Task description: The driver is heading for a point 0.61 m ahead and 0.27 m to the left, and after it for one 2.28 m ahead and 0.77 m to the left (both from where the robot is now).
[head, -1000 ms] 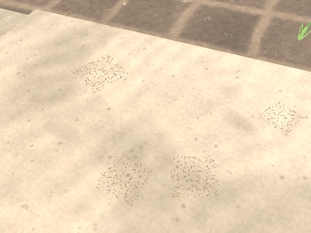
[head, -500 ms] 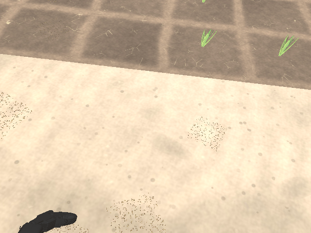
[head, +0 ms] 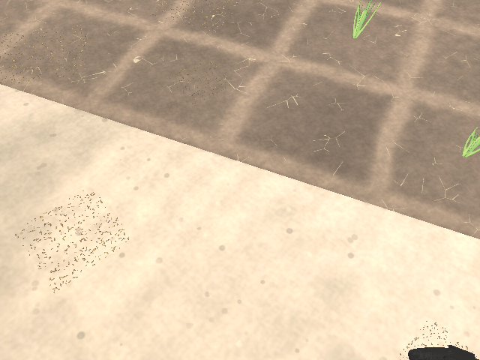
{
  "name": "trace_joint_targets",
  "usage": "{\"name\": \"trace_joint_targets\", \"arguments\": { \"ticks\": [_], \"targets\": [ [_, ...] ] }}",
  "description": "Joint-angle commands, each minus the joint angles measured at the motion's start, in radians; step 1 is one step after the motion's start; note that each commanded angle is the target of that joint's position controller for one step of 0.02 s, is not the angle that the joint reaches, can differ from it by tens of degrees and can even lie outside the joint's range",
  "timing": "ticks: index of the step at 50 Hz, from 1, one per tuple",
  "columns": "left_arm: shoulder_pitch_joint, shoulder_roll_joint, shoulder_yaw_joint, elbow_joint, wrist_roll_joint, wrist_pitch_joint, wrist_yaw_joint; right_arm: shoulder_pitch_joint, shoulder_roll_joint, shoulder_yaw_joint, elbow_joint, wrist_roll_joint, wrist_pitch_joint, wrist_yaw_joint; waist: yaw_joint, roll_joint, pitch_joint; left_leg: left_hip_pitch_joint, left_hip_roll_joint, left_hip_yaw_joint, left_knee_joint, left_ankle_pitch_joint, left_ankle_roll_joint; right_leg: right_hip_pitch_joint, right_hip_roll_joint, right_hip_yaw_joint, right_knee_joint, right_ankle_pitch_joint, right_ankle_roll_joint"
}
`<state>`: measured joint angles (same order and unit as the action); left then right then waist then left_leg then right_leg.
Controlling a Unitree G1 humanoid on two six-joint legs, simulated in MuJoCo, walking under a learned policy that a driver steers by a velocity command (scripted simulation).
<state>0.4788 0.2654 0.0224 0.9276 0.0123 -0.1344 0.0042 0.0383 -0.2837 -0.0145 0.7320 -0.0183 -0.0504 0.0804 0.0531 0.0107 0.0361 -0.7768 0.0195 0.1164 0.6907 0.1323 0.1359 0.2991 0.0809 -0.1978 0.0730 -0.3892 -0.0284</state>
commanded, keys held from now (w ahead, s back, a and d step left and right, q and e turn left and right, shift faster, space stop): w+q+shift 0.86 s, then w+e+shift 0.14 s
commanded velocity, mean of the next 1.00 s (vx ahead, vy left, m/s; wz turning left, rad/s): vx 1.00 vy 0.00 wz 0.85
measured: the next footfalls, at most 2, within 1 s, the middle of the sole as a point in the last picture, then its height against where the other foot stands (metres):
left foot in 0.06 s outside the picture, level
right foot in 0.48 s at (280, 269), level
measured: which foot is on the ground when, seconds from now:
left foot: up 0.00-0.04, down 0.06-0.46, up 0.48-0.92, down 0.94-1.00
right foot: down 0.00-0.06, up 0.08-0.46, down 0.48-0.92, up 0.94-1.00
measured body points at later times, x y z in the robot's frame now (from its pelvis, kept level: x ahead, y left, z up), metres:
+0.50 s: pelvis +0.49 +0.02 +0.00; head +0.53 +0.03 +0.45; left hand +0.65 +0.32 -0.05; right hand +0.61 -0.28 -0.11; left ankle +0.25 +0.03 -0.68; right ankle +0.68 -0.06 -0.72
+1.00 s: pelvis +0.86 +0.25 -0.01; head +0.88 +0.27 +0.44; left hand +0.65 +0.40 -0.14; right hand +1.18 +0.25 -0.10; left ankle +0.90 +0.32 -0.71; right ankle +0.80 -0.01 -0.57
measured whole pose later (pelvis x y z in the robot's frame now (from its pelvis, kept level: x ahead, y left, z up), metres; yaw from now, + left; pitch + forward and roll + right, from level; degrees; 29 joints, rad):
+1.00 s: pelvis +0.86 +0.25 -0.01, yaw +51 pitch +0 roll +0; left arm 0.44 0.24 0.01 0.84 0.01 -0.06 0.01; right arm 0.10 -0.29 -0.03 0.69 -0.04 -0.01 0.03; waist 0.06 0.02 0.06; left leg -0.47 -0.12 0.13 0.74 -0.28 0.20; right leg -0.13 -0.06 -0.06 1.33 -0.35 -0.01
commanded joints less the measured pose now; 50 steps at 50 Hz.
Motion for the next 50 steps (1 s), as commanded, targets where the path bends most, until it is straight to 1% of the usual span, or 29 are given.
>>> {"name": "trace_joint_targets", "arguments": {
  "ticks": [1, 2, 3, 4, 5, 6, 7, 8, 10, 14, 17, 20, 22, 23, 24, 25, 26, 27, 28, 32, 37, 40, 42, 44, 46, 47, 48, 49, 50],
  "targets": [
    [-0.065, 0.223, 0.046, -0.079, 0.024, 0.022, 0.043, 0.197, -0.099, -0.022, 0.007, -0.003, 0.0, -0.005, -0.181, -0.134, -0.082, 0.449, -0.149, 0.093, -0.013, -0.12, 0.043, -0.177, -0.269, -0.027, 0.402, 1.602, 0.026],
    [-0.112, 0.243, 0.053, -0.098, 0.04, 0.043, 0.051, 0.409, -0.149, -0.046, 0.068, -0.003, 0.003, -0.015, -0.279, -0.144, -0.181, 0.646, -0.161, 0.053, -0.021, -0.184, 0.073, -0.22, -0.284, -0.013, 0.675, 1.612, 0.026],
    [-0.166, 0.257, 0.061, -0.113, 0.042, 0.054, 0.048, 0.591, -0.196, -0.076, 0.114, -0.004, 0.008, -0.034, -0.37, -0.112, -0.226, 0.851, -0.12, -0.044, -0.101, -0.252, 0.121, -0.371, -0.246, -0.018, 1.051, 1.351, 0.013],
    [-0.197, 0.126, 0.034, -0.146, 0.053, 0.031, 0.023, 0.532, -0.255, -0.106, 0.114, 0.021, 0.027, -0.055, -0.265, 0.177, -0.184, 1.046, 0.012, -0.25, -0.037, -0.181, 0.146, -0.745, -0.051, 0.029, 1.443, 0.096, 0.02],
    [-0.121, 0.091, 0.012, -0.254, -0.007, 0.012, 0.012, 0.456, -0.369, -0.129, 0.076, -0.011, 0.036, -0.053, -0.162, 0.299, -0.371, 1.308, 0.238, -0.83, -0.214, -0.337, 0.414, -1.138, 0.016, 0.225, 1.744, -0.131, 0.071],
    [-0.217, 0.131, 0.001, -0.271, 0.017, -0.01, 0.012, 0.436, -0.298, -0.127, 0.04, 0.0, 0.036, -0.062, -0.205, 0.01, -0.335, 1.242, 0.246, -0.928, -0.377, -0.478, 0.374, -1.198, -0.054, 0.316, 1.647, -0.015, 0.035],
    [-0.248, 0.131, -0.003, -0.277, 0.019, -0.021, 0.005, 0.407, -0.229, -0.111, 0.064, 0.001, 0.033, -0.072, -0.145, -0.084, -0.156, 1.026, 0.22, -0.85, -0.442, -0.521, 0.305, -1.167, -0.107, 0.318, 1.487, 0.048, 0.016],
    [-0.272, 0.113, -0.009, -0.288, 0.034, -0.015, 0.003, 0.38, -0.188, -0.1, 0.077, 0.0, 0.024, -0.075, -0.089, -0.126, -0.067, 0.847, 0.176, -0.768, -0.458, -0.456, 0.262, -1.102, -0.146, 0.31, 1.369, 0.046, 0.019],
    [-0.255, 0.099, -0.018, -0.285, 0.072, 0.038, 0.0, 0.336, -0.159, -0.083, 0.066, 0.004, -0.001, -0.081, -0.019, -0.136, 0.01, 0.597, 0.091, -0.638, -0.477, -0.358, 0.234, -0.985, -0.18, 0.297, 1.27, 0.007, 0.05],
    [-0.435, 0.075, -0.037, -0.381, 0.054, 0.069, -0.019, 0.321, -0.184, -0.088, 0.044, 0.013, -0.032, -0.073, -0.038, -0.048, 0.088, 0.334, -0.017, -0.501, -0.555, -0.259, 0.203, -0.858, -0.203, 0.218, 0.882, 0.194, 0.097],
    [-0.522, 0.061, -0.045, -0.412, 0.02, 0.064, -0.028, 0.352, -0.204, -0.104, 0.04, 0.026, -0.033, -0.063, -0.105, 0.012, 0.049, 0.385, -0.048, -0.471, -0.529, -0.075, 0.129, -0.725, -0.15, 0.193, 0.622, 0.47, 0.082],
    [-0.53, 0.102, -0.031, -0.42, 0.014, 0.057, -0.019, 0.378, -0.223, -0.116, 0.038, 0.025, -0.027, -0.067, -0.126, 0.041, 0.004, 0.56, -0.013, -0.512, -0.434, 0.071, 0.081, -0.665, -0.11, 0.213, 0.48, 0.464, 0.063],
    [-0.377, 0.176, 0.002, -0.378, 0.012, 0.05, -0.001, 0.36, -0.262, -0.124, 0.031, 0.012, -0.025, -0.072, -0.049, 0.035, -0.112, 0.656, -0.013, -0.519, -0.205, 0.311, 0.036, -0.491, -0.059, 0.218, 0.455, 0.307, 0.044],
    [-0.194, 0.212, 0.022, -0.338, 0.012, 0.045, 0.012, 0.31, -0.286, -0.127, 0.022, 0.009, -0.029, -0.068, 0.069, 0.022, -0.207, 0.605, -0.042, -0.492, 0.017, 0.323, 0.012, -0.289, -0.073, 0.21, 0.456, 0.246, 0.034],
    [0.027, 0.277, 0.051, -0.302, 0.031, 0.04, 0.035, 0.273, -0.207, -0.105, -0.004, 0.007, -0.042, -0.066, 0.164, -0.038, -0.33, 0.451, -0.085, -0.437, 0.329, 0.119, -0.001, -0.039, -0.23, 0.353, 0.479, -0.013, 0.007],
    [0.043, 0.354, 0.068, -0.299, 0.077, 0.041, 0.036, 0.37, -0.027, -0.06, -0.054, 0.047, -0.044, -0.071, 0.065, -0.348, -0.448, 0.148, -0.195, -0.323, 0.635, -0.678, -0.026, 0.181, -0.548, 0.867, 0.31, -0.341, -0.064],
    [-0.061, 0.327, 0.078, -0.307, 0.055, 0.055, 0.028, 0.356, -0.085, -0.046, -0.072, 0.036, -0.03, -0.076, 0.026, -0.366, -0.413, 0.01, -0.119, -0.263, 0.744, -0.593, -0.014, 0.094, -0.566, 1.127, 0.17, -0.513, -0.105],
    [-0.155, 0.221, 0.059, -0.32, 0.046, 0.06, 0.025, 0.258, -0.144, -0.057, -0.057, 0.01, -0.014, -0.076, 0.029, -0.197, -0.235, -0.026, -0.053, -0.228, 0.736, -0.479, -0.018, -0.061, -0.503, 0.933, 0.173, -0.471, -0.093],
    [-0.179, 0.166, 0.046, -0.305, 0.043, 0.063, 0.019, 0.212, -0.152, -0.06, -0.059, -0.004, -0.005, -0.062, 0.022, -0.087, -0.144, -0.007, -0.013, -0.209, 0.684, -0.421, -0.026, -0.176, -0.454, 0.743, 0.193, -0.263, -0.081],
    [-0.086, 0.087, 0.025, -0.192, 0.019, 0.036, 0.003, 0.125, -0.062, -0.037, -0.118, -0.017, 0.043, -0.014, -0.028, -0.118, -0.027, -0.015, 0.062, -0.192, 0.642, -0.395, -0.041, -0.334, -0.37, 0.38, 0.157, 0.17, -0.034],
    [-0.125, 0.103, 0.027, -0.158, 0.015, 0.007, -0.007, -0.026, -0.065, -0.016, -0.205, -0.011, 0.055, 0.008, -0.074, -0.103, 0.063, -0.004, 0.062, -0.116, 0.428, -0.174, -0.04, -0.424, -0.311, 0.073, 0.073, 0.488, -0.003],
    [-0.062, 0.143, 0.035, -0.125, 0.017, 0.007, 0.001, -0.136, -0.059, -0.004, -0.225, -0.012, 0.049, 0.029, -0.047, -0.048, 0.122, 0.108, 0.016, 0.021, 0.171, -0.131, 0.006, -0.393, -0.281, -0.054, 0.046, 0.725, 0.028],
    [-0.01, 0.188, 0.044, -0.112, 0.018, 0.018, 0.014, -0.121, -0.066, -0.005, -0.21, -0.013, 0.045, 0.024, -0.063, -0.072, 0.078, 0.22, -0.067, 0.101, 0.104, -0.169, 0.042, -0.298, -0.285, -0.09, 0.158, 1.22, 0.045],
    [-0.017, 0.246, 0.055, -0.114, 0.02, 0.043, 0.033, 0.05, -0.103, -0.02, -0.156, -0.022, 0.041, 0.009, -0.171, -0.124, -0.033, 0.446, -0.125, 0.071, 0.067, -0.259, 0.08, -0.278, -0.339, -0.069, 0.404, 1.489, 0.036],
    [-0.094, 0.254, 0.051, -0.135, 0.025, 0.062, 0.026, 0.449, -0.175, -0.068, -0.01, -0.027, 0.034, -0.031, -0.346, -0.11, -0.172, 0.937, -0.109, -0.09, -0.091, -0.282, 0.138, -0.504, -0.32, -0.044, 0.907, 1.241, -0.017],
    [-0.087, 0.147, 0.036, -0.16, 0.028, 0.061, 0.011, 0.399, -0.26, -0.1, -0.003, -0.008, 0.045, -0.057, -0.242, 0.174, -0.206, 1.126, 0.074, -0.33, -0.092, -0.341, 0.119, -0.78, -0.124, -0.033, 1.34, 0.018, -0.002],
    [0.041, 0.128, 0.017, -0.244, -0.022, 0.056, 0.01, 0.325, -0.326, -0.105, -0.07, -0.027, 0.045, -0.065, -0.14, 0.22, -0.434, 1.322, 0.357, -0.837, -0.235, -0.357, 0.293, -1.032, -0.087, 0.183, 1.59, -0.112, -0.001],
    [-0.116, 0.187, 0.025, -0.244, -0.018, 0.044, 0.014, 0.35, -0.255, -0.102, -0.07, -0.024, 0.045, -0.081, -0.21, 0.005, -0.348, 1.199, 0.322, -0.808, -0.36, -0.472, 0.258, -1.096, -0.111, 0.248, 1.567, 0.014, -0.008],
    [-0.12, 0.158, 0.018, -0.237, -0.026, 0.043, 0.009, 0.327, -0.213, -0.089, -0.025, -0.024, 0.029, -0.092, -0.149, -0.028, -0.134, 0.982, 0.313, -0.68, -0.413, -0.461, 0.225, -1.103, -0.148, 0.243, 1.48, 0.058, -0.015]
  ]
}}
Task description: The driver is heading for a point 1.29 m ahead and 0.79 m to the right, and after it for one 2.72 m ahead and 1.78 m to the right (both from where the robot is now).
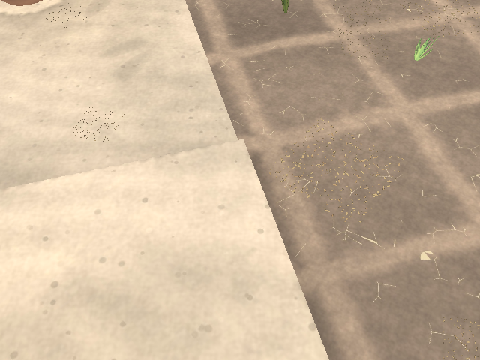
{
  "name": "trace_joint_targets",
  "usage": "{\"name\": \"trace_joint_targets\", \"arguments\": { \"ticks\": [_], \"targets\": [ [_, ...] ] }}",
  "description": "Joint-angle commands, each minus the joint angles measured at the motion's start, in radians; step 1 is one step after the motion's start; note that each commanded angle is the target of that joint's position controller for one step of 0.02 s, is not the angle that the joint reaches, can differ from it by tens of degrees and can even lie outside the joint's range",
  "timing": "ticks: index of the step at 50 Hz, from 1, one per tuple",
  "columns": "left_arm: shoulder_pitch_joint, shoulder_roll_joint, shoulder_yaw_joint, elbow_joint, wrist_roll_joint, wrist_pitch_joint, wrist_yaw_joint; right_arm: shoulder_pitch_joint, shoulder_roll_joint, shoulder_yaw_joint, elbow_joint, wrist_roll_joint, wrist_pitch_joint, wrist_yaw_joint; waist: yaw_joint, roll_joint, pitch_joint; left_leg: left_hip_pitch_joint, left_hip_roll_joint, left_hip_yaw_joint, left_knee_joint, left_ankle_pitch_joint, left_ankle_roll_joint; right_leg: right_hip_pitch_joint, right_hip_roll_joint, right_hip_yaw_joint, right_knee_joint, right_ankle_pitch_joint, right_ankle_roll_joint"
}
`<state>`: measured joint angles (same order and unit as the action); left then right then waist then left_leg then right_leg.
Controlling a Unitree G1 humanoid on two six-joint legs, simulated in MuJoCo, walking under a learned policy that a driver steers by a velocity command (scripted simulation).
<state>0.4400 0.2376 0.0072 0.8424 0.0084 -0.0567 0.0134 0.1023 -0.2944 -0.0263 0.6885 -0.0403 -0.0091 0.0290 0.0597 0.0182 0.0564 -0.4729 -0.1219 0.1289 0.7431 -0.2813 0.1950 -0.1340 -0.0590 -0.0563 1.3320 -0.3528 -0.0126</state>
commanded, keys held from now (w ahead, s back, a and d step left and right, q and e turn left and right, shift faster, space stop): w+e+shift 1.00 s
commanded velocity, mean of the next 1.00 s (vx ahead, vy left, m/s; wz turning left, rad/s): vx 1.00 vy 0.00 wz -0.73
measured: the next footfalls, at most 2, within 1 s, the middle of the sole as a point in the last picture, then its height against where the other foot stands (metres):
right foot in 0.34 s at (329, 342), level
left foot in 0.70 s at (276, 262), level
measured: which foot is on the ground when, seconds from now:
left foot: down 0.00-0.38, up 0.40-0.68, down 0.70-1.00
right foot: up 0.00-0.32, down 0.34-0.66, up 0.68-1.00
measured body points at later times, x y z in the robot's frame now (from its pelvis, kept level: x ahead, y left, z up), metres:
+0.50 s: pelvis +0.42 -0.09 +0.01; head +0.47 -0.07 +0.46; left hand +0.57 +0.16 -0.13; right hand +0.47 -0.37 -0.08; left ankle +0.37 +0.07 -0.57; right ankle +0.48 -0.14 -0.70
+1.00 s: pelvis +0.79 -0.23 +0.00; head +0.81 -0.26 +0.45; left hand +1.15 -0.31 -0.04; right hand +0.50 -0.34 -0.12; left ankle +0.72 +0.00 -0.70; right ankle +0.83 -0.42 -0.71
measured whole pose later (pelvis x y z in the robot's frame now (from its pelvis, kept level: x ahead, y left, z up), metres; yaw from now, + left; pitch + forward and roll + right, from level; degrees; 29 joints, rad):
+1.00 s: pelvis +0.79 -0.23 +0.00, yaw -49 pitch +2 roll +2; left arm -0.08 0.33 0.06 0.61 0.06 0.01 -0.12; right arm 0.57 -0.30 -0.05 0.92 -0.03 -0.11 -0.02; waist -0.12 -0.05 0.03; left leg 0.14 0.05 0.29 0.42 -0.57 -0.08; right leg -0.61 -0.03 -0.06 0.60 0.16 -0.12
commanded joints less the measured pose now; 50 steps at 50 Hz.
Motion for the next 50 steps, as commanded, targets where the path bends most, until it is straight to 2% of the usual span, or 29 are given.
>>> {"name": "trace_joint_targets", "arguments": {
  "ticks": [1, 2, 4, 7, 11, 13, 16, 18, 19, 20, 21, 22, 23, 24, 26, 27, 29, 31, 33, 34, 35, 36, 37, 38, 39, 42, 45, 47, 50],
  "targets": [
    [-0.102, 0.162, 0.027, -0.139, -0.005, -0.027, -0.007, 0.238, -0.155, -0.065, 0.038, -0.005, -0.039, -0.039, -0.11, -0.111, -0.068, 0.505, 0.416, -0.609, -0.492, -0.003, 0.129, -0.606, -0.049, 0.128, 0.117, 0.038, -0.034],
    [-0.066, 0.139, 0.023, -0.106, 0.008, -0.005, -0.016, 0.206, -0.13, -0.054, 0.041, -0.01, -0.063, -0.043, -0.065, -0.13, -0.027, 0.379, 0.388, -0.511, -0.516, 0.049, 0.099, -0.524, -0.066, 0.147, 0.067, 0.049, -0.031],
    [-0.009, 0.108, 0.023, -0.066, 0.017, 0.035, -0.042, 0.196, -0.087, -0.038, 0.066, 0.009, -0.095, -0.036, -0.006, -0.067, 0.005, 0.253, 0.338, -0.359, -0.58, 0.074, 0.027, -0.438, -0.091, 0.168, -0.068, 0.077, -0.021],
    [-0.19, 0.099, 0.028, -0.105, 0.001, 0.045, -0.061, 0.222, -0.074, -0.035, 0.093, 0.021, -0.126, -0.017, -0.047, -0.03, 0.096, 0.237, 0.252, -0.137, -0.652, 0.317, -0.067, -0.506, -0.077, 0.116, -0.277, 0.273, -0.03],
    [-0.31, 0.052, 0.016, -0.126, -0.006, 0.014, -0.094, 0.245, -0.077, -0.024, 0.106, 0.039, -0.159, -0.022, -0.069, -0.011, 0.054, 0.242, 0.185, 0.069, -0.638, 0.564, -0.13, -0.336, 0.001, -0.055, -0.606, 0.728, -0.084],
    [-0.32, 0.078, 0.024, -0.123, 0.003, 0.007, -0.103, 0.273, -0.09, -0.024, 0.132, 0.043, -0.167, -0.038, -0.059, 0.014, 0.05, 0.378, 0.223, 0.095, -0.603, 0.648, -0.17, -0.345, 0.015, -0.045, -0.703, 0.831, -0.132],
    [-0.261, 0.141, 0.042, -0.103, 0.032, 0.012, -0.097, 0.304, -0.146, -0.032, 0.144, 0.034, -0.131, -0.081, -0.013, 0.063, -0.02, 0.619, 0.268, 0.12, -0.376, 1.133, -0.22, -0.311, 0.115, -0.131, -0.774, 0.686, -0.167],
    [-0.015, 0.207, 0.076, -0.033, 0.034, 0.022, -0.082, 0.309, -0.162, -0.035, 0.131, 0.022, -0.094, -0.1, 0.087, 0.04, -0.136, 0.519, 0.284, 0.107, 0.061, 1.406, -0.231, 0.003, 0.202, -0.165, -0.697, 0.506, -0.193],
    [0.078, 0.234, 0.1, -0.015, 0.042, 0.029, -0.082, 0.372, -0.124, -0.014, 0.142, 0.06, -0.083, -0.09, 0.095, -0.112, -0.185, 0.034, 0.272, 0.101, 0.42, 1.183, -0.289, 0.48, 0.181, -0.101, -0.659, 0.469, -0.238],
    [0.219, 0.275, 0.132, 0.019, 0.018, 0.044, -0.077, 0.191, -0.156, -0.016, 0.089, 0.063, -0.097, -0.08, 0.249, -0.339, -0.239, -0.414, 0.099, 0.084, 1.02, 0.165, -0.333, 0.782, -0.019, 0.216, -0.794, 0.465, -0.39],
    [0.206, 0.308, 0.132, 0.002, 0.008, 0.047, -0.062, 0.035, -0.156, -0.01, -0.018, 0.055, -0.121, -0.088, 0.218, -0.243, -0.336, -0.596, 0.105, -0.11, 1.186, -0.321, -0.304, 0.827, -0.172, 0.473, -0.842, 0.433, -0.437],
    [0.192, 0.299, 0.123, -0.028, 0.014, 0.041, -0.043, -0.014, -0.142, 0.007, -0.064, 0.038, -0.132, -0.079, 0.171, -0.012, -0.331, -0.588, 0.17, -0.211, 1.044, -0.322, -0.256, 0.719, -0.211, 0.534, -0.903, 0.352, -0.391],
    [0.111, 0.267, 0.113, -0.044, 0.025, 0.035, -0.02, 0.016, -0.112, 0.022, -0.069, 0.021, -0.133, -0.056, 0.08, 0.143, -0.264, -0.487, 0.22, -0.248, 0.833, -0.27, -0.199, 0.493, -0.209, 0.551, -0.968, 0.172, -0.324],
    [0.002, 0.255, 0.107, -0.061, 0.034, 0.021, 0.001, 0.023, -0.091, 0.026, -0.068, 0.0, -0.119, -0.036, -0.007, 0.206, -0.14, -0.349, 0.241, -0.254, 0.694, -0.252, -0.187, 0.179, -0.174, 0.535, -1.032, 0.102, -0.286],
    [-0.268, 0.284, 0.099, -0.14, 0.037, -0.013, 0.006, 0.033, -0.082, 0.032, -0.093, -0.018, -0.072, -0.019, -0.153, 0.142, -0.007, 0.046, 0.236, -0.166, 0.356, -0.187, -0.215, -0.397, -0.066, 0.392, -1.221, 0.076, -0.253],
    [-0.32, 0.288, 0.103, -0.147, 0.032, -0.028, -0.005, 0.044, -0.078, 0.033, -0.101, -0.014, -0.058, -0.02, -0.178, 0.08, 0.011, 0.213, 0.223, -0.116, 0.22, -0.099, -0.236, -0.548, -0.019, 0.315, -1.247, 0.14, -0.257],
    [-0.287, 0.29, 0.122, -0.125, 0.019, -0.04, -0.033, 0.124, -0.079, 0.028, -0.068, 0.004, -0.045, -0.016, -0.182, 0.007, -0.079, 0.41, 0.198, -0.088, 0.118, 0.097, -0.259, -0.525, 0.044, 0.244, -1.197, 0.174, -0.241],
    [-0.327, 0.267, 0.128, -0.121, 0.014, -0.039, -0.046, 0.274, -0.097, 0.012, -0.015, 0.006, -0.05, -0.023, -0.24, -0.05, -0.118, 0.515, 0.212, -0.093, 0.103, 0.273, -0.254, -0.466, 0.064, 0.219, -1.079, 0.199, -0.196],
    [-0.45, 0.253, 0.129, -0.161, 0.008, -0.024, -0.049, 0.514, -0.156, -0.023, 0.06, -0.002, -0.062, -0.043, -0.381, 0.007, -0.133, 0.725, 0.185, -0.087, -0.033, 0.118, -0.237, -0.551, 0.116, 0.186, -0.743, 0.29, -0.138],
    [-0.532, 0.199, 0.114, -0.197, 0.018, -0.016, -0.047, 0.648, -0.178, -0.042, 0.115, -0.018, -0.069, -0.05, -0.457, 0.168, -0.09, 0.751, 0.206, -0.092, -0.133, 0.056, -0.225, -0.637, 0.181, 0.163, -0.394, 0.053, -0.127],
    [-0.506, 0.091, 0.082, -0.238, 0.014, -0.015, -0.037, 0.594, -0.159, -0.033, 0.098, -0.038, -0.081, -0.045, -0.351, 0.182, -0.023, 0.671, 0.352, -0.344, -0.212, -0.125, -0.197, -0.739, 0.2, 0.208, -0.164, -0.05, -0.135],
    [-0.3, 0.031, 0.061, -0.268, -0.012, -0.017, -0.031, 0.381, -0.179, -0.025, 0.018, -0.027, -0.095, -0.042, -0.107, 0.186, -0.004, 0.565, 0.516, -0.631, -0.391, -0.065, -0.117, -0.802, 0.149, 0.21, -0.166, -0.003, -0.139],
    [-0.305, 0.036, 0.047, -0.276, 0.016, 0.0, -0.041, 0.229, -0.208, -0.054, -0.03, -0.003, -0.108, -0.049, -0.061, 0.177, 0.018, 0.383, 0.662, -0.919, -0.548, -0.501, 0.001, -0.815, 0.04, 0.237, -0.163, 0.046, -0.115],
    [-0.366, 0.112, 0.069, -0.264, 0.026, 0.024, -0.06, 0.153, -0.152, -0.047, -0.034, 0.007, -0.115, -0.049, -0.058, 0.029, 0.106, 0.286, 0.623, -0.876, -0.559, -0.558, 0.012, -0.799, -0.006, 0.26, -0.188, 0.148, -0.071],
    [-0.357, 0.145, 0.084, -0.253, 0.032, 0.047, -0.084, 0.132, -0.136, -0.04, -0.018, 0.004, -0.121, -0.047, -0.035, -0.007, 0.117, 0.231, 0.554, -0.719, -0.525, -0.48, -0.02, -0.743, -0.014, 0.254, -0.219, 0.222, -0.033],
    [-0.414, 0.143, 0.082, -0.275, 0.025, 0.077, -0.131, 0.24, -0.109, -0.034, 0.074, 0.011, -0.139, -0.047, -0.061, 0.027, 0.095, 0.162, 0.417, -0.294, -0.478, -0.217, -0.101, -0.576, 0.001, 0.148, -0.377, 0.476, -0.019],
    [-0.556, 0.123, 0.061, -0.306, 0.025, 0.066, -0.148, 0.335, -0.138, -0.054, 0.122, 0.009, -0.141, -0.042, -0.121, 0.019, 0.105, 0.238, 0.364, -0.101, -0.53, -0.097, -0.141, -0.492, 0.021, 0.031, -0.586, 0.6, -0.064],
    [-0.629, 0.117, 0.052, -0.306, 0.042, 0.057, -0.147, 0.403, -0.14, -0.058, 0.153, 0.007, -0.126, -0.044, -0.155, 0.008, 0.128, 0.362, 0.349, -0.021, -0.538, -0.009, -0.153, -0.49, 0.035, -0.026, -0.704, 0.577, -0.097],
    [-0.639, 0.117, 0.045, -0.278, 0.076, 0.051, -0.12, 0.47, -0.15, -0.056, 0.195, 0.017, -0.1, -0.054, -0.142, 0.013, 0.09, 0.562, 0.32, 0.114, -0.439, 0.581, -0.182, -0.4, 0.106, -0.111, -0.819, 0.468, -0.144]
  ]
}}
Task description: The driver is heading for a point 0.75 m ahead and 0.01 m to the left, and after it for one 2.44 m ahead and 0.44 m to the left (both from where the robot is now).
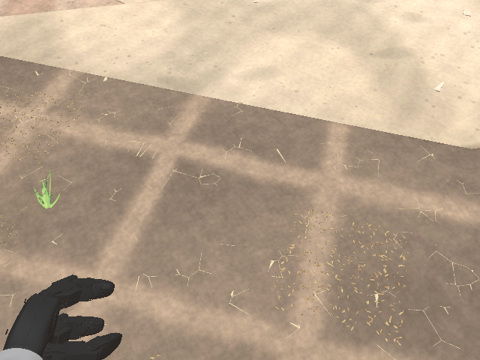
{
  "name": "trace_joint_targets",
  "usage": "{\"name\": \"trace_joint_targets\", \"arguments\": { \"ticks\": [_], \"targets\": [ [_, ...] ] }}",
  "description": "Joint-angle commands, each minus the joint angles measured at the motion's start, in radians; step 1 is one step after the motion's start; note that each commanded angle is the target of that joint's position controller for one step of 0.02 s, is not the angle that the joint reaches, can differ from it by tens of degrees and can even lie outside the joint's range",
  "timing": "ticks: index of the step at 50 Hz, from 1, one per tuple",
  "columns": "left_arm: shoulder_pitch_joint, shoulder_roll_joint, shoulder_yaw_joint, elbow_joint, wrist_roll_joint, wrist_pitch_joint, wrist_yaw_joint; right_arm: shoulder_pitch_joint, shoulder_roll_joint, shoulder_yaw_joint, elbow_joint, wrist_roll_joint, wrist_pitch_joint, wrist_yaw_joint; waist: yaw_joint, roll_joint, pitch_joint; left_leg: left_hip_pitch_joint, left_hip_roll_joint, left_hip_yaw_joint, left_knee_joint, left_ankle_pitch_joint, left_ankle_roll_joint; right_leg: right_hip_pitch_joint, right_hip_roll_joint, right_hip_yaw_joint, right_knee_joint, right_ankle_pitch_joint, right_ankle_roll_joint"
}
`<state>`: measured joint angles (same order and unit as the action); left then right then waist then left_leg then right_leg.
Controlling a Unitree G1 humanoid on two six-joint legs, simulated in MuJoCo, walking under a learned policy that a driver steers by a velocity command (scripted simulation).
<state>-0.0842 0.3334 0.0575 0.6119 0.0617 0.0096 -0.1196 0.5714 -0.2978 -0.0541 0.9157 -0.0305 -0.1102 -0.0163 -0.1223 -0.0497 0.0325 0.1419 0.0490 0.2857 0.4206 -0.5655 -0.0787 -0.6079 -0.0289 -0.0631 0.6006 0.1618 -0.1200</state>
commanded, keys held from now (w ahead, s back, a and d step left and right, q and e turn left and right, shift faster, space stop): w+e+shift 0.18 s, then w+shift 0.16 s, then w+q+shift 0.50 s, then q+shift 0.16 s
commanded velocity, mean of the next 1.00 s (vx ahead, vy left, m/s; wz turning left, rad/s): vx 0.95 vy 0.00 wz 0.03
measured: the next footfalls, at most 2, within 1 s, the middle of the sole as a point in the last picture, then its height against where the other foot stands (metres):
right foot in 0.10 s outside the picture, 0.08 m lower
left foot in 0.44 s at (211, 279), level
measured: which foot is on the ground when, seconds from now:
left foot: down 0.00-0.08, up 0.10-0.42, down 0.44-0.84, up 0.86-1.00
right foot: up 0.00-0.08, down 0.10-0.44, up 0.46-0.80, down 0.82-1.00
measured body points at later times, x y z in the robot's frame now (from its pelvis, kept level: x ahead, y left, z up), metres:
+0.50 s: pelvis +0.54 -0.03 -0.07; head +0.56 -0.03 +0.37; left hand +0.66 +0.24 -0.21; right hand +0.58 -0.34 -0.17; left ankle +0.68 +0.03 -0.78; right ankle +0.28 -0.06 -0.65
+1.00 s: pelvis +0.98 -0.15 -0.04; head +1.02 -0.16 +0.41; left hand +1.06 +0.14 -0.14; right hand +1.14 -0.45 -0.15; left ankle +0.93 -0.06 -0.67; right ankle +0.98 -0.28 -0.78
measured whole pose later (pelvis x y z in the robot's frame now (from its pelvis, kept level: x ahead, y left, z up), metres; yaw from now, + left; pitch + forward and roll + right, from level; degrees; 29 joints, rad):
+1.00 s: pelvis +0.98 -0.15 -0.04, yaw +6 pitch +2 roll -1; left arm 0.25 0.29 0.03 0.74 0.04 -0.08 0.02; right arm 0.22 -0.38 -0.10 0.74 -0.02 -0.01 0.01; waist 0.01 0.05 0.04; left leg -0.56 -0.02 0.02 1.28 -0.38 0.06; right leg -0.24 -0.05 -0.11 0.49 -0.28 0.01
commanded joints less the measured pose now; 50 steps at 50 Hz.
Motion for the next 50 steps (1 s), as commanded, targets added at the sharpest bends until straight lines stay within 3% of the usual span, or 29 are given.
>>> {"name": "trace_joint_targets", "arguments": {
  "ticks": [1, 3, 4, 5, 6, 7, 8, 9, 11, 13, 15, 17, 19, 21, 22, 23, 24, 26, 27, 30, 34, 39, 41, 42, 43, 44, 45, 46, 50],
  "targets": [
    [-0.051, 0.021, -0.004, -0.025, 0.027, -0.019, 0.023, 0.007, -0.162, -0.028, -0.021, 0.011, 0.013, -0.018, 0.085, 0.109, 0.059, -0.038, 0.16, -0.025, -0.002, 1.088, 0.089, 0.186, 0.1, -0.115, -0.09, -0.082, -0.053],
    [0.282, 0.068, 0.02, 0.101, 0.007, -0.024, 0.038, -0.039, -0.16, -0.024, -0.014, 0.007, 0.033, -0.038, 0.243, 0.149, -0.082, -0.145, 0.184, -0.035, 0.418, 1.366, 0.101, 0.523, 0.107, -0.088, -0.054, -0.111, -0.102],
    [0.532, 0.114, 0.052, 0.186, -0.019, -0.029, 0.059, -0.159, -0.171, -0.031, -0.044, 0.015, 0.034, -0.024, 0.378, 0.057, -0.164, -0.371, 0.124, -0.03, 0.807, 1.186, 0.089, 0.852, 0.07, 0.001, -0.183, -0.002, -0.153],
    [0.552, 0.169, 0.07, 0.227, -0.035, -0.028, 0.075, -0.236, -0.117, -0.025, -0.074, -0.005, 0.025, 0.002, 0.333, -0.037, -0.067, -0.778, -0.015, -0.076, 1.117, 0.167, 0.116, 1.024, -0.005, 0.096, -0.124, 0.039, -0.173],
    [0.585, 0.307, 0.092, 0.222, -0.028, -0.025, 0.085, -0.228, -0.05, -0.004, -0.171, -0.012, 0.003, -0.009, 0.263, -0.066, -0.183, -0.974, 0.013, -0.191, 1.264, -0.009, 0.105, 1.202, -0.16, 0.273, 0.104, 0.54, -0.211],
    [0.634, 0.286, 0.096, 0.196, -0.019, -0.01, 0.103, -0.215, -0.104, 0.004, -0.23, 0.025, -0.008, -0.009, 0.3, -0.013, -0.373, -1.155, 0.01, -0.322, 1.263, 0.048, 0.052, 1.383, -0.271, 0.564, -0.026, 0.226, -0.388],
    [0.58, 0.233, 0.083, 0.18, -0.02, -0.011, 0.127, -0.279, -0.139, 0.008, -0.25, 0.011, -0.024, -0.004, 0.263, 0.075, -0.265, -1.167, 0.061, -0.389, 1.042, 0.142, 0.046, 1.212, -0.272, 0.658, -0.24, -0.143, -0.346],
    [0.469, 0.198, 0.072, 0.179, -0.021, -0.019, 0.137, -0.318, -0.164, -0.004, -0.226, 0.003, -0.013, -0.002, 0.2, 0.094, -0.086, -1.115, 0.075, -0.368, 0.954, 0.131, 0.027, 0.988, -0.222, 0.619, -0.319, -0.199, -0.319],
    [0.39, 0.14, 0.042, 0.166, -0.035, -0.052, 0.142, -0.248, -0.161, -0.005, -0.195, -0.041, 0.027, 0.007, 0.086, 0.15, 0.031, -0.943, 0.108, -0.379, 0.801, 0.108, -0.003, 0.66, -0.212, 0.555, -0.347, -0.022, -0.312],
    [0.322, 0.13, 0.032, 0.173, -0.051, -0.088, 0.132, -0.368, -0.108, 0.01, -0.254, -0.045, 0.039, 0.025, 0.048, 0.132, 0.137, -0.78, 0.127, -0.338, 0.556, 0.19, -0.007, 0.349, -0.127, 0.439, -0.415, 0.02, -0.254],
    [0.326, 0.125, 0.037, 0.196, -0.065, -0.118, 0.12, -0.376, -0.04, 0.031, -0.263, -0.018, 0.024, 0.045, 0.055, 0.054, 0.089, -0.49, 0.078, -0.279, 0.349, 0.554, 0.043, 0.203, -0.012, 0.31, -0.442, 0.053, -0.183],
    [0.395, 0.138, 0.041, 0.236, -0.081, -0.13, 0.102, -0.398, -0.048, 0.022, -0.253, 0.004, 0.023, 0.051, 0.095, 0.05, 0.07, -0.359, 0.029, -0.242, 0.258, 0.721, 0.091, 0.257, -0.007, 0.295, -0.469, 0.122, -0.148],
    [0.444, 0.187, 0.049, 0.255, -0.072, -0.127, 0.098, -0.333, -0.088, 0.0, -0.224, 0.007, 0.029, 0.045, 0.075, 0.032, -0.001, -0.309, -0.048, -0.191, 0.206, 0.63, 0.134, 0.465, -0.021, 0.245, -0.317, 0.464, -0.109],
    [0.386, 0.202, 0.054, 0.259, -0.022, -0.105, 0.11, 0.017, -0.156, -0.042, -0.114, 0.012, 0.041, 0.018, -0.135, 0.012, -0.139, -0.03, -0.1, -0.153, 0.234, 0.464, 0.165, 0.447, -0.021, 0.18, 0.162, 0.639, -0.056],
    [0.329, 0.133, 0.038, 0.248, -0.009, -0.104, 0.118, 0.199, -0.233, -0.067, -0.075, 0.005, 0.052, 0.002, -0.237, 0.111, -0.185, 0.08, 0.008, -0.306, 0.223, 0.284, 0.233, 0.306, 0.078, 0.11, 0.673, 0.304, -0.013],
    [0.475, -0.035, 0.0, 0.187, -0.062, -0.124, 0.102, 0.152, -0.292, -0.07, -0.059, -0.008, 0.052, 0.014, -0.041, 0.532, -0.287, 0.189, 0.263, -1.03, -0.044, 0.129, 0.384, 0.008, 0.288, 0.187, 1.049, -0.621, 0.028],
    [0.477, 0.016, -0.014, 0.164, -0.038, -0.13, 0.107, -0.051, -0.234, -0.066, -0.104, 0.005, 0.054, 0.033, 0.032, 0.371, -0.215, 0.149, 0.277, -1.245, -0.182, -0.107, 0.432, -0.166, 0.163, 0.183, 1.038, -0.577, 0.001],
    [0.313, 0.049, -0.018, 0.139, -0.005, -0.125, 0.103, -0.165, -0.116, -0.043, -0.111, 0.015, 0.048, 0.039, 0.061, 0.042, -0.035, -0.14, 0.217, -1.018, -0.166, -0.038, 0.39, -0.128, 0.034, 0.178, 0.848, -0.482, 0.012],
    [0.242, 0.039, -0.022, 0.105, 0.009, -0.116, 0.1, -0.157, -0.096, -0.032, -0.088, 0.012, 0.044, 0.035, 0.078, 0.011, 0.006, -0.252, 0.155, -0.896, -0.165, 0.064, 0.358, -0.083, 0.004, 0.177, 0.76, -0.494, 0.027],
    [0.207, -0.004, -0.053, 0.045, 0.014, -0.083, 0.091, -0.145, -0.109, -0.028, -0.05, 0.02, 0.025, 0.024, 0.15, 0.092, 0.072, -0.449, 0.076, -0.754, -0.233, 0.169, 0.371, -0.034, -0.042, 0.14, 0.535, -0.533, 0.089],
    [0.052, -0.003, -0.077, -0.024, -0.031, -0.091, 0.069, -0.22, -0.161, -0.058, -0.102, 0.031, 0.014, 0.029, 0.133, 0.092, 0.079, -0.654, -0.003, -0.607, -0.345, 0.362, 0.334, 0.274, -0.022, 0.062, 0.075, -0.185, 0.155],
    [0.094, 0.07, -0.042, -0.015, -0.037, -0.096, 0.101, -0.141, -0.194, -0.08, -0.11, 0.041, 0.022, 0.033, 0.111, 0.084, -0.025, -0.334, 0.034, -0.642, -0.131, 0.722, 0.256, 0.366, 0.025, 0.07, -0.083, -0.201, 0.14],
    [0.394, 0.13, -0.005, 0.056, -0.025, -0.106, 0.131, -0.172, -0.205, -0.081, -0.121, 0.034, 0.025, 0.036, 0.268, 0.037, -0.21, -0.415, -0.046, -0.574, 0.32, 0.836, 0.212, 0.714, -0.003, 0.081, -0.064, -0.346, 0.11],
    [0.616, 0.21, 0.023, 0.075, -0.001, -0.108, 0.152, -0.194, -0.094, -0.05, -0.157, 0.029, 0.016, 0.032, 0.343, -0.091, -0.361, -0.569, -0.097, -0.505, 0.68, 0.513, 0.208, 0.93, -0.249, 0.348, -0.096, -0.739, 0.084],
    [0.523, 0.283, 0.034, 0.058, 0.015, -0.097, 0.149, -0.096, 0.002, -0.023, -0.233, 0.075, 0.019, 0.029, 0.203, -0.399, -0.427, -0.827, -0.177, -0.403, 0.929, 0.072, 0.179, 1.008, -0.475, 0.91, -0.351, -0.854, -0.001],
    [0.426, 0.191, 0.028, 0.039, 0.013, -0.091, 0.146, -0.134, -0.066, -0.024, -0.2, 0.045, 0.043, 0.009, 0.185, -0.204, -0.276, -0.941, -0.085, -0.375, 1.028, 0.141, 0.179, 0.9, -0.465, 0.862, -0.338, -0.712, -0.039],
    [0.374, 0.084, 0.002, 0.028, 0.006, -0.094, 0.142, -0.223, -0.088, -0.03, -0.197, 0.026, 0.057, 0.007, 0.194, -0.043, -0.159, -0.948, -0.043, -0.357, 1.0, 0.203, 0.167, 0.794, -0.411, 0.617, -0.268, -0.376, -0.037],
    [0.392, 0.032, -0.013, 0.053, 0.004, -0.096, 0.135, -0.278, -0.085, -0.034, -0.194, 0.015, 0.066, 0.013, 0.19, 0.038, -0.072, -0.909, -0.023, -0.35, 0.957, 0.204, 0.153, 0.692, -0.349, 0.401, -0.214, 0.102, -0.011],
    [0.439, 0.019, -0.016, 0.121, -0.046, -0.109, 0.137, -0.36, -0.032, -0.026, -0.277, 0.009, 0.122, 0.047, 0.133, -0.098, -0.054, -0.926, -0.017, -0.307, 0.821, 0.195, 0.126, 0.634, -0.268, 0.124, -0.215, 0.444, 0.04]
  ]
}}
Keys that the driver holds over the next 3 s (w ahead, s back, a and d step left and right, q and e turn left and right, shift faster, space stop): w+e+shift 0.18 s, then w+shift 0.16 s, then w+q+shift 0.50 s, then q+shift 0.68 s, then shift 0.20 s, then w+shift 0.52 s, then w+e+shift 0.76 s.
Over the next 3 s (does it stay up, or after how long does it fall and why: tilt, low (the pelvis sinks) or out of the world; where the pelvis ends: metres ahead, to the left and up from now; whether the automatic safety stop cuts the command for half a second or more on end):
stays up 1.65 0.34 -0.06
